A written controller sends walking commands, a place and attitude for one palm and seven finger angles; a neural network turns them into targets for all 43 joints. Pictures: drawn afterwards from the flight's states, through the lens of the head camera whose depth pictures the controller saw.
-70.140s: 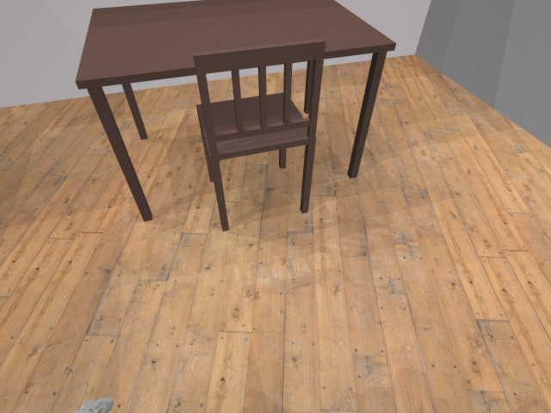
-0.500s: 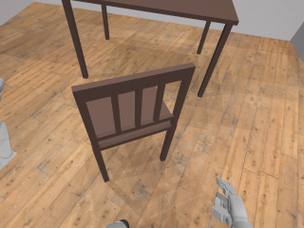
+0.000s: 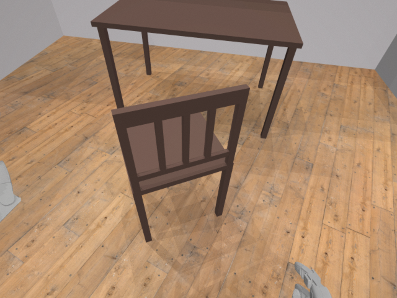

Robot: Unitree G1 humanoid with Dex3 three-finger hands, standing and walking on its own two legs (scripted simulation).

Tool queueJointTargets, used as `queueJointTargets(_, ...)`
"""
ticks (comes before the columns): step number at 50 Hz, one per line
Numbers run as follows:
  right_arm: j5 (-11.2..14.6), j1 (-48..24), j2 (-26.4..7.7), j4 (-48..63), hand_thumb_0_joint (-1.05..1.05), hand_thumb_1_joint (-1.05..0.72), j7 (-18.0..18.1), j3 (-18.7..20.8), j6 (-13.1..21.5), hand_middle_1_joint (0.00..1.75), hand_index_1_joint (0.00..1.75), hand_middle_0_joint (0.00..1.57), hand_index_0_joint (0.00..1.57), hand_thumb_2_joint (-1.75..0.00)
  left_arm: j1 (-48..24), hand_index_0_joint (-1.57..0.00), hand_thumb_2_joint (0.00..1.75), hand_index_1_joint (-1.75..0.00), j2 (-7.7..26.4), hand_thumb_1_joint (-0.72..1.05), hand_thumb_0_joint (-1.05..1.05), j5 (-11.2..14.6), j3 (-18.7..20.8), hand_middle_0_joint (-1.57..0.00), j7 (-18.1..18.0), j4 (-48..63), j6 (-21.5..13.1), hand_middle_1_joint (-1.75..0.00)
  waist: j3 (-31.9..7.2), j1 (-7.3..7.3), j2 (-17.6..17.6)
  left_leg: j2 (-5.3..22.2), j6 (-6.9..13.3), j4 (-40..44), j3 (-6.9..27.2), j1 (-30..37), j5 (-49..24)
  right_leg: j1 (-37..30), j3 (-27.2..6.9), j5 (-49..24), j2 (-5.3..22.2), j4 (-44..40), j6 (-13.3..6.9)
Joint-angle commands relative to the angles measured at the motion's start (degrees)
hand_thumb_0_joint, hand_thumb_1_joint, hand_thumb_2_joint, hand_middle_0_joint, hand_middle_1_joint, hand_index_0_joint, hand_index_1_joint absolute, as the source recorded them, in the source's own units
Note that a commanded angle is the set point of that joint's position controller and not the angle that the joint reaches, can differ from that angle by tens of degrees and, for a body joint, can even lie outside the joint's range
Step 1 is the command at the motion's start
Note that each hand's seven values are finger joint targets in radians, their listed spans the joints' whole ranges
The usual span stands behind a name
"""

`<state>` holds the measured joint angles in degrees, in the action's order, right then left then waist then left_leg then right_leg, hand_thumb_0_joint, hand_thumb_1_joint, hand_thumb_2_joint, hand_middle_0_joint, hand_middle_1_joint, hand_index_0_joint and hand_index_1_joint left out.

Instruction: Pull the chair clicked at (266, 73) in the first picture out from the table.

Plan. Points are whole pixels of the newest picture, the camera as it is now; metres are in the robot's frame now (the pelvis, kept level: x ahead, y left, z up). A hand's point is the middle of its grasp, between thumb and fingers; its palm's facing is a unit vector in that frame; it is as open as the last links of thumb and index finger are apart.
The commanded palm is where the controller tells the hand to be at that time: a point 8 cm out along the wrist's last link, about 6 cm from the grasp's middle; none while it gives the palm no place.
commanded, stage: stop stepping back and stand still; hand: left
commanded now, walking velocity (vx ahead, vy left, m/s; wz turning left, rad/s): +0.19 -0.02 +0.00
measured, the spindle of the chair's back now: (185, 139) +0.64 +0.05 -0.11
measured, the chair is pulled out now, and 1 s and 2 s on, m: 0.66 0.66 0.66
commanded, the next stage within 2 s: let the arm hang, fingers relaxed in 0.16 s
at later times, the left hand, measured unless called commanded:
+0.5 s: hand out of the picture +0.14 +0.17 -0.14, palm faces -0.04 -0.99 -0.16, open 7.4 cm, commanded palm none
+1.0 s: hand out of the picture +0.01 +0.17 -0.16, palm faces +0.06 -0.97 -0.21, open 7.3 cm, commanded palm none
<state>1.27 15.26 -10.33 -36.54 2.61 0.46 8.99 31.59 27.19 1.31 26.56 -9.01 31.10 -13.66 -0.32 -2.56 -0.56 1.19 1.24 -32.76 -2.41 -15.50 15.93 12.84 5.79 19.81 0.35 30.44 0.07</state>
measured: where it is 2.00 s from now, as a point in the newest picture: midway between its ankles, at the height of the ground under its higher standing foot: outside the picture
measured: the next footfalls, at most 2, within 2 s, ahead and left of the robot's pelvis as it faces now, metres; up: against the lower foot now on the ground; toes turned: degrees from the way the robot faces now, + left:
right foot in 0.50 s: +0.07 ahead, -0.09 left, +0.00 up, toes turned +2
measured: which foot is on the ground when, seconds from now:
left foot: down 0.00-1.00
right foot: down 0.00-0.26, up 0.28-0.48, down 0.50-1.00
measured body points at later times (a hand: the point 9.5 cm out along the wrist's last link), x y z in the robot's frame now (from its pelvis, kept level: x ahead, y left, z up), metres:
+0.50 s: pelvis +0.00 +0.01 -0.01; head +0.04 +0.02 +0.44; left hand +0.14 +0.22 -0.12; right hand +0.11 -0.22 -0.13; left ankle +0.02 +0.11 -0.73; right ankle +0.03 -0.10 -0.73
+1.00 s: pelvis +0.01 +0.00 +0.01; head +0.02 -0.01 +0.46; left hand +0.00 +0.23 -0.14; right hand +0.00 -0.21 -0.16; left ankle +0.02 +0.11 -0.73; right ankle +0.03 -0.09 -0.73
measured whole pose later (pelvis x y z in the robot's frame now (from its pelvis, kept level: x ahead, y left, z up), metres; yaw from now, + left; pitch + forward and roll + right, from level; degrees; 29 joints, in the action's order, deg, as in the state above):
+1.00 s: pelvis +0.01 +0.00 +0.01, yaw +3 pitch -2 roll +0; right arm -0.6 20.7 -7.4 -60.2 1.2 -0.8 -0.8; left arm 18.4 9.4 -0.4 -0.9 -1.7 -58.7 1.6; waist 2.8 -0.7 1.3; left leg -0.3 0.8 -26.1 -0.5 -11.0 13.0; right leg 10.1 2.5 12.8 -2.0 24.9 -2.6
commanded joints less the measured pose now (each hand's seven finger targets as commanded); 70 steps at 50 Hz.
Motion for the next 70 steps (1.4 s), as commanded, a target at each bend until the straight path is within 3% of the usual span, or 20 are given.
queueJointTargets(1,0.1,-5.4,-8.8,7.0,0.0,-0.9,0.6,3.3,0.0,0.3,0.3,0.2,0.2,-0.9,1.1,-0.2,0.9,-0.3,7.1,0.9,0.0,1.0,7.1,-0.2,-0.7,-0.7,-1.7,-0.3,-0.3,0.85,3.5,5.1,2.8,4.2,5.9,-15.1,18.4,-10.4,-5.2,2.7,2.7,-9.4,-2.8)
queueJointTargets(3,0.6,-4.8,-8.8,7.6,0.0,-0.9,0.6,4.5,-1.3,0.3,0.3,0.2,0.2,-0.9,-0.5,-0.2,0.9,-0.3,6.7,0.9,0.0,0.9,5.7,-0.2,-0.1,-1.2,-0.4,-0.3,2.0,1.17,-12.8,-1.2,0.5,-13.7,1.0,-15.1,16.7,-0.1,-23.8,22.9,11.8,-19.2,-8.5)
queueJointTargets(4,0.8,-5.1,-8.5,7.9,0.0,-0.9,0.5,4.5,-1.6,0.3,0.3,0.2,0.2,-0.9,-1.9,-0.2,0.9,-0.3,6.0,0.9,0.0,1.2,4.1,-0.2,0.0,-0.7,-0.1,-0.3,2.9,1.02,-17.3,-1.5,0.2,-21.4,0.9,-12.8,12.5,3.8,-29.4,23.9,17.1,-23.6,-10.9)
queueJointTargets(5,0.5,-6.0,-8.3,7.8,0.0,-0.9,0.4,4.0,-1.5,0.3,0.3,0.2,0.2,-0.9,-3.8,-0.2,0.9,-0.3,5.8,0.9,0.0,1.2,3.4,-0.2,0.0,-0.4,-0.3,-0.3,3.4,0.7,-16.2,-0.3,0.3,-22.0,2.4,-12.0,10.5,4.3,-27.6,18.2,17.9,-23.2,-11.9)
queueJointTargets(7,0.0,-7.0,-7.2,7.3,0.0,-0.9,0.4,2.3,-1.4,0.3,0.3,0.2,0.2,-0.9,-6.9,-0.2,0.9,-0.3,5.7,0.9,0.0,0.9,2.6,-0.2,-0.3,1.4,-0.3,-0.3,1.2,-0.05,-12.1,1.4,1.0,-10.1,1.7,-4.6,7.6,4.4,-17.6,8.3,15.1,-17.8,-9.5)
queueJointTargets(10,-0.9,-8.5,-7.1,7.9,0.0,-0.9,2.1,1.3,0.4,0.3,0.3,0.2,0.2,-0.9,-11.9,-0.2,0.9,-0.3,5.7,0.9,0.0,0.2,0.8,-0.2,-1.2,8.1,-1.3,-0.3,2.2,0.4,2.7,0.0,1.8,9.8,0.7,4.9,4.9,5.6,-8.6,7.1,7.6,-9.0,-4.7)
queueJointTargets(12,-0.9,-8.3,-9.1,9.1,0.0,-0.9,2.0,2.2,1.5,0.3,0.3,0.2,0.2,-0.9,-13.6,-0.2,0.9,-0.3,6.3,0.9,0.0,0.0,0.8,-0.2,-1.9,16.3,-2.1,-0.3,1.9,1.71,18.2,12.5,6.5,18.3,20.0,8.7,4.9,11.0,-4.5,3.3,1.6,4.8,-1.2)
queueJointTargets(13,-1.0,-1.2,-12.2,-2.4,0.0,-0.9,-3.0,5.8,3.7,0.3,0.3,0.2,0.2,-0.9,-6.1,-0.2,0.9,-0.3,-12.8,0.9,0.0,-3.1,-23.5,-0.2,5.0,-34.7,5.3,-0.3,6.0,-4.53,14.6,14.2,8.5,12.0,23.8,9.9,-17.1,25.1,-0.5,3.9,0.1,21.5,0.9)
queueJointTargets(14,-2.9,3.9,-11.2,-3.0,0.0,-0.9,-3.4,4.1,-3.9,0.3,0.3,0.2,0.2,-0.9,-8.4,-0.2,0.9,-0.3,-12.5,0.9,0.0,-3.9,-19.1,-0.2,6.9,-36.0,12.8,-0.3,1.6,-2.36,10.2,15.6,11.1,13.1,25.5,4.6,-26.8,21.1,-6.8,11.8,1.3,26.9,0.4)
queueJointTargets(15,-3.2,1.9,-9.5,-1.4,0.0,-0.9,-2.7,3.4,-4.7,0.3,0.3,0.2,0.2,-0.9,-6.9,-0.2,0.9,-0.3,-13.1,0.9,0.0,-3.7,-19.6,-0.2,7.5,-35.8,14.6,-0.3,-0.4,-1.28,11.2,14.6,11.3,11.8,23.2,3.2,-31.0,19.0,-7.9,12.4,0.5,32.2,1.2)
queueJointTargets(17,-4.1,-2.1,-8.7,-0.2,0.0,-0.9,-2.4,2.8,-5.5,0.3,0.3,0.2,0.2,-0.9,-11.0,-0.2,0.9,-0.3,-13.1,0.9,0.0,-3.6,-21.4,-0.2,8.1,-40.5,14.5,-0.3,-0.6,1.07,3.3,13.2,10.8,8.6,17.5,1.9,-34.8,18.5,-8.5,10.4,1.3,31.8,1.6)
queueJointTargets(19,-4.0,-2.5,-9.4,-1.3,0.0,-0.9,-2.3,2.7,-5.9,0.3,0.3,0.2,0.2,-0.9,-13.7,-0.2,0.9,-0.3,-13.0,0.9,0.0,-3.7,-22.9,-0.2,8.8,-46.5,14.3,-0.3,-3.3,1.72,0.0,10.1,8.7,7.5,12.2,5.9,-36.9,14.9,-5.7,6.9,0.9,23.0,1.5)
queueJointTargets(23,-2.6,-1.3,-10.2,-5.4,0.0,-0.9,-1.8,2.3,-7.2,0.3,0.3,0.2,0.2,-0.9,-12.4,-0.2,0.9,-0.3,-10.3,0.9,0.0,-3.0,-23.9,-0.2,8.4,-59.8,14.2,-0.3,-6.4,3.18,7.6,7.3,5.4,4.8,10.6,4.0,-27.4,-0.6,-4.2,-7.4,-0.5,-0.6,0.8)
queueJointTargets(25,-1.8,0.0,-6.7,-6.8,0.0,-0.9,-2.0,1.6,-7.1,0.3,0.3,0.2,0.2,-0.9,-10.5,-0.2,0.9,-0.3,-7.5,0.9,0.0,-2.9,-23.9,-0.2,7.6,-65.8,13.4,-0.3,-8.1,3.41,2.9,1.8,1.5,1.2,7.5,-3.3,-11.7,-10.6,-13.2,-17.8,5.3,-5.8,-2.1)
queueJointTargets(26,-1.5,0.6,-5.6,-7.3,0.0,-0.9,-2.1,1.0,-7.3,0.3,0.3,0.2,0.2,-0.9,-11.2,-0.2,0.9,-0.3,-6.2,0.9,0.0,-2.8,-24.4,-0.2,7.6,-68.2,13.3,-0.3,-7.1,2.6,1.0,-1.0,0.2,0.7,4.6,-2.9,-2.6,-8.0,-16.9,-18.5,10.2,-6.7,-5.1)
queueJointTargets(27,-1.4,2.1,-4.6,-8.6,0.0,-0.9,-2.4,0.8,-7.7,0.3,0.3,0.2,0.2,-0.9,-13.2,-0.2,0.9,-0.3,-6.0,0.9,0.0,-2.7,-25.0,-0.2,7.8,-70.0,13.4,-0.3,-5.2,0.96,3.4,-1.6,-0.1,1.9,4.4,-0.1,0.5,-3.1,-15.8,-11.0,11.0,-7.9,-6.4)
queueJointTargets(28,-1.7,2.2,-4.2,-10.2,0.0,-0.9,-1.9,0.8,-8.6,0.3,0.3,0.2,0.2,-0.9,-14.6,-0.2,0.9,-0.3,-6.9,0.9,0.0,-2.4,-25.1,-0.2,7.8,-72.1,13.3,-0.3,-3.6,1.05,-4.9,-1.1,-0.6,0.3,4.2,1.8,-0.6,-0.5,-16.5,-7.6,9.3,-10.2,-7.0)
queueJointTargets(33,-2.3,5.4,-2.7,-15.7,0.0,-0.9,-1.4,0.8,-8.5,0.3,0.3,0.2,0.2,-0.9,-14.8,-0.2,0.9,-0.3,-12.1,0.9,0.0,-2.0,-25.3,-0.2,7.1,-77.1,13.5,-0.3,1.8,1.33,3.4,3.1,0.6,6.8,7.2,4.4,-12.0,0.8,-10.6,-14.2,5.3,-8.3,-4.5)
queueJointTargets(48,-2.0,9.5,-2.3,-21.9,0.0,-0.9,-0.8,0.1,-8.8,0.3,0.3,0.2,0.2,-0.9,-10.9,-0.2,0.9,-0.3,-12.7,0.9,0.0,-1.6,-26.5,-0.2,6.9,-87.5,14.0,-0.3,6.2,2.19,-0.4,3.0,1.4,11.5,6.8,2.5,-0.6,0.6,-11.4,-2.4,4.7,-13.8,-3.8)
queueJointTargets(70,-1.8,10.7,-0.3,-24.8,0.0,-0.9,0.0,-0.4,-7.7,0.3,0.3,0.2,0.2,-0.9,-7.8,-0.2,0.9,-0.3,-16.3,0.9,0.0,-1.6,-26.6,-0.2,6.6,-91.5,13.4,-0.3,6.2,2.22,0.6,4.1,1.8,12.0,7.5,3.1,-5.9,0.4,-10.5,-9.5,4.4,-11.2,-3.7)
